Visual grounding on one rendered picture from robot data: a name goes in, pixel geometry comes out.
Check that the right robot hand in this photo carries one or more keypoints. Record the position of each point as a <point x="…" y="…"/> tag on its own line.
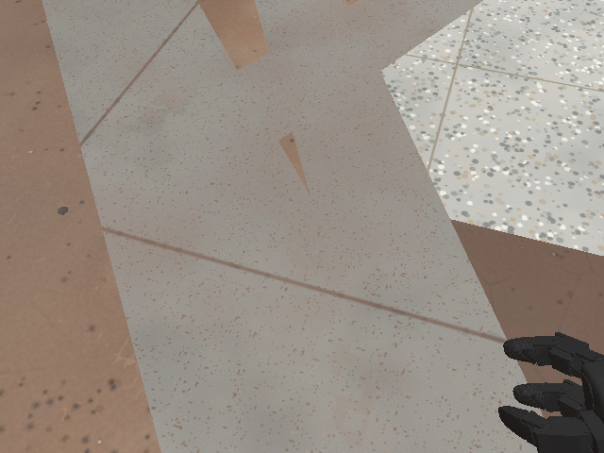
<point x="580" y="429"/>

